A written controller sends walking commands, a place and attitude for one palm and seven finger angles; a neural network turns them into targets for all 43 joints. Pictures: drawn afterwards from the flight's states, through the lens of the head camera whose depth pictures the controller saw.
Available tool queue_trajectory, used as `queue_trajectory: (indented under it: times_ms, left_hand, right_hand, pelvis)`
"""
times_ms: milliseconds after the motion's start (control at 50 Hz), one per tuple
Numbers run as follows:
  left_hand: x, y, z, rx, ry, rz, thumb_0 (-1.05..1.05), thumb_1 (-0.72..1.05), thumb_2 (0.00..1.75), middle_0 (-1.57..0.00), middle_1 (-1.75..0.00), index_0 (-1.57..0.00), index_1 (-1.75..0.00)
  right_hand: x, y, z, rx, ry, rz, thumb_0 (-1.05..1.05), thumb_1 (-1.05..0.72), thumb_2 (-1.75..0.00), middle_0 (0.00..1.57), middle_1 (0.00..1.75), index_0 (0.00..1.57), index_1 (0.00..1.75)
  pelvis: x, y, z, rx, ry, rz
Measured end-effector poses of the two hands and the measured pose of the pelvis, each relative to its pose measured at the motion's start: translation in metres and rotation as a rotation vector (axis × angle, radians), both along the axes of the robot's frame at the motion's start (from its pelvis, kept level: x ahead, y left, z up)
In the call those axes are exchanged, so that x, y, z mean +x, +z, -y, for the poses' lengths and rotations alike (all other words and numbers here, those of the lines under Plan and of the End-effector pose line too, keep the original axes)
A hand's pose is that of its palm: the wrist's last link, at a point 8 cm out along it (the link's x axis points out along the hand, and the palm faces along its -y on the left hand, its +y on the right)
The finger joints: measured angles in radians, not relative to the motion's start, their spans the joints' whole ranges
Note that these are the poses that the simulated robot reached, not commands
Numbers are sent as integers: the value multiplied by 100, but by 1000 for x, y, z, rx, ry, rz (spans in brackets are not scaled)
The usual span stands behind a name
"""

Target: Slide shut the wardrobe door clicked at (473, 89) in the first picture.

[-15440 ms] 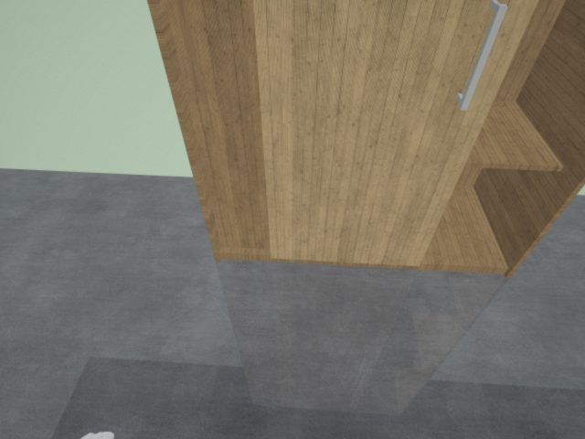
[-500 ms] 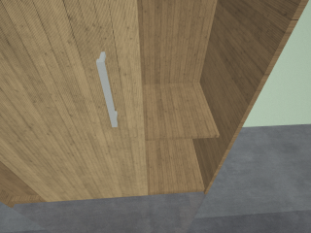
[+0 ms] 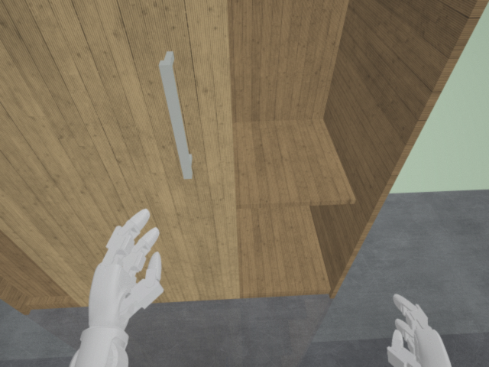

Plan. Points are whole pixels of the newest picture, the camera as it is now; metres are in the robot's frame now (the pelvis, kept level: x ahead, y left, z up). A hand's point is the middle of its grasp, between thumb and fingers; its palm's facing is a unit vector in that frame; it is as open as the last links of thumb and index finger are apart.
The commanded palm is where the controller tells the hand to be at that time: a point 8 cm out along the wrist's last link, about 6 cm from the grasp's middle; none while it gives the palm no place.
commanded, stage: raise the hand with hooked fingers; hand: left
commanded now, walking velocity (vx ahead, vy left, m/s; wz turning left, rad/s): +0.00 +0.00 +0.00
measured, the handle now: (179, 122) +0.48 +0.14 +0.17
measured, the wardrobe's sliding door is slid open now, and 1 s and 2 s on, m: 0.37 0.37 0.37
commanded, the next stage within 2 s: move the hooked fingers beside the handle in 1.80 s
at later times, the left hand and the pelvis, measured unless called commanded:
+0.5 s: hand (111, 287) +0.22 +0.20 +0.07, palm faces +0.06 -1.00 -0.05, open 10.8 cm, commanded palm +0.18 +0.26 +0.08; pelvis +0.00 +0.00 +0.00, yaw +2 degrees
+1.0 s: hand (47, 234) +0.26 +0.27 +0.15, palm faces +0.16 -0.99 -0.07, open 13.6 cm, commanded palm +0.22 +0.32 +0.16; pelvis +0.01 +0.02 +0.02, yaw +2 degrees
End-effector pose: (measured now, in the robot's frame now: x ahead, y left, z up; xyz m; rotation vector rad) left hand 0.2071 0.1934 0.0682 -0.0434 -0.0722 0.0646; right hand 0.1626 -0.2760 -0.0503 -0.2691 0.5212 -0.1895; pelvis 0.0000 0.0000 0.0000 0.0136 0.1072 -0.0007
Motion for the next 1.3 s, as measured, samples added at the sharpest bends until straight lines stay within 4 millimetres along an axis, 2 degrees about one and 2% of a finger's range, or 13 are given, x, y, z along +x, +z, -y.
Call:
queue_trajectory:
  times_ms: [60, 140, 200, 260, 340, 400, 500, 600, 700, 780, 1020, 1160, 1300]
  left_hand:
    - [-6, -12, 8, -11, -56, 31, 2, 71, 80, -21, -44, -22, -44]
    - [-37, -42, -3, 6, -13, -155, 1, 60, 76, -22, -50, -23, -50]
    - [-60, -45, -24, 34, 94, -200, 1, 52, 74, -23, -54, -24, -54]
    - [-67, -28, -43, 76, 159, -114, 1, 45, 71, -24, -59, -24, -59]
    - [-50, -5, -52, 111, 99, -3, 1, 36, 67, -24, -65, -24, -65]
    - [-30, 2, -51, 107, 12, -30, 1, 28, 64, -24, -69, -25, -69]
    - [-9, 8, -62, 85, -3, -126, 0, 17, 59, -25, -77, -26, -77]
    - [-3, 26, -79, 105, 60, -82, 0, 5, 54, -26, -84, -27, -84]
    - [1, 40, -90, 116, 63, -42, 0, -6, 49, -27, -92, -27, -92]
    - [6, 46, -98, 114, 61, -42, 0, -16, 45, -28, -98, -28, -98]
    - [22, 89, -132, 111, 97, -5, -1, -42, 34, -30, -114, -30, -114]
    - [31, 111, -148, 115, 107, -5, -1, -48, 31, -30, -118, -30, -118]
    - [42, 131, -162, 119, 118, 4, -2, -49, 30, -30, -119, -31, -119]
  right_hand:
    - [37, 19, -5, -16, 52, 99, 1, -91, -90, 19, 30, 19, 29]
    - [71, 32, -28, -1, 120, 155, 1, -91, -90, 19, 30, 19, 29]
    - [81, 28, -51, 23, 180, 154, 1, -91, -90, 19, 30, 19, 29]
    - [78, 11, -73, 55, 238, 113, 1, -90, -90, 19, 30, 19, 29]
    - [57, -19, -93, 108, 273, 9, 1, -90, -90, 20, 30, 20, 30]
    - [32, -34, -97, 144, 241, -73, 1, -90, -90, 20, 30, 20, 30]
    - [-4, -36, -82, 152, 128, -151, 1, -90, -90, 20, 30, 20, 30]
    - [-20, -27, -56, 93, 65, -161, 1, -90, -90, 20, 30, 20, 30]
    - [-16, -14, -38, 32, 49, -132, 1, -90, -90, 20, 30, 20, 30]
    - [-1, -1, -37, 11, 51, -82, 1, -90, -90, 20, 30, 20, 29]
    - [42, 20, -79, 72, 149, 22, 1, -90, -90, 20, 30, 20, 30]
    - [45, 19, -92, 98, 174, 5, 1, -90, -90, 20, 30, 20, 30]
    - [37, 15, -83, 87, 155, -41, 1, -90, -90, 20, 30, 20, 30]
  pelvis:
    - [0, -12, 2, 5, -9, -16]
    - [2, -19, 4, -3, 2, -17]
    - [3, -21, 5, -19, 21, -23]
    - [0, -23, 5, -38, 45, -26]
    - [-5, -23, 4, -55, 65, -24]
    - [-5, -18, 2, -55, 61, -20]
    - [2, -5, -2, -42, 35, -12]
    - [6, 4, -6, -38, 25, 1]
    - [8, 8, -11, -39, 25, 18]
    - [10, 12, -14, -39, 26, 37]
    - [14, 25, -17, -38, 35, 101]
    - [15, 30, -17, -35, 39, 121]
    - [15, 33, -14, -33, 38, 129]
